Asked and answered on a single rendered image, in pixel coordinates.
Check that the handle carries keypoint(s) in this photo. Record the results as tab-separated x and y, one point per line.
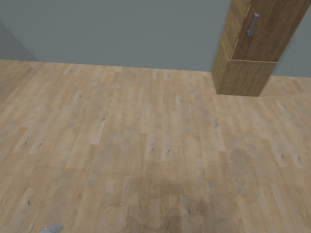
253	25

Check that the cupboard door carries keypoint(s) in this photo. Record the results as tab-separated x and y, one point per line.
277	22

